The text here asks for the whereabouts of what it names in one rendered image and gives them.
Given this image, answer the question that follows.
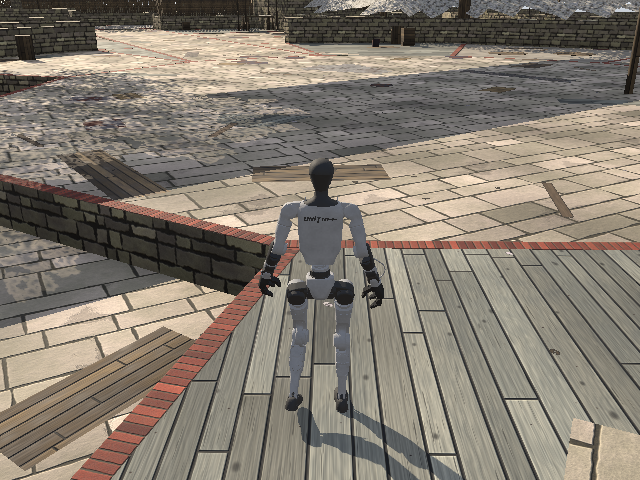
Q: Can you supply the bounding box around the robot right forearm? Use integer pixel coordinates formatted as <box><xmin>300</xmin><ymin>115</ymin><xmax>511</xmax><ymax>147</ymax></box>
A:
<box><xmin>359</xmin><ymin>243</ymin><xmax>381</xmax><ymax>287</ymax></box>

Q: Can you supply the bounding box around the robot left hand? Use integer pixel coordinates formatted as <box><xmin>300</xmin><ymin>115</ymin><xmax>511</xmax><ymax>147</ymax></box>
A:
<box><xmin>258</xmin><ymin>275</ymin><xmax>281</xmax><ymax>297</ymax></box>

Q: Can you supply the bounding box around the robot right upper arm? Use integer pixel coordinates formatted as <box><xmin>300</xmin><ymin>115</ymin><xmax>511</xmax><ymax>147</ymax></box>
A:
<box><xmin>341</xmin><ymin>202</ymin><xmax>369</xmax><ymax>259</ymax></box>

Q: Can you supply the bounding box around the robot right hand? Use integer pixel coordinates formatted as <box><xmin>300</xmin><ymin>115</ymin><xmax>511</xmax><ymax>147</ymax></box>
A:
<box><xmin>361</xmin><ymin>283</ymin><xmax>384</xmax><ymax>309</ymax></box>

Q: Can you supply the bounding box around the robot left upper arm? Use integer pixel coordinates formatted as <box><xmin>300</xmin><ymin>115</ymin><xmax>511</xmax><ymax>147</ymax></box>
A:
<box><xmin>271</xmin><ymin>201</ymin><xmax>300</xmax><ymax>255</ymax></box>

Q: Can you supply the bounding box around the robot head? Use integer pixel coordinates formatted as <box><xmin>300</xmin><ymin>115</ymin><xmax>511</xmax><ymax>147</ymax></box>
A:
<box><xmin>304</xmin><ymin>158</ymin><xmax>338</xmax><ymax>207</ymax></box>

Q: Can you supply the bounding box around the humanoid robot torso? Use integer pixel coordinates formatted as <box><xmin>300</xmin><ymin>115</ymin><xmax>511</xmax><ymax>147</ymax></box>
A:
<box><xmin>297</xmin><ymin>197</ymin><xmax>344</xmax><ymax>300</ymax></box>

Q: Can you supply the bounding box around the robot left forearm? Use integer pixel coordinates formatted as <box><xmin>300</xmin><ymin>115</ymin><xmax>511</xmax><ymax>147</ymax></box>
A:
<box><xmin>261</xmin><ymin>240</ymin><xmax>281</xmax><ymax>279</ymax></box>

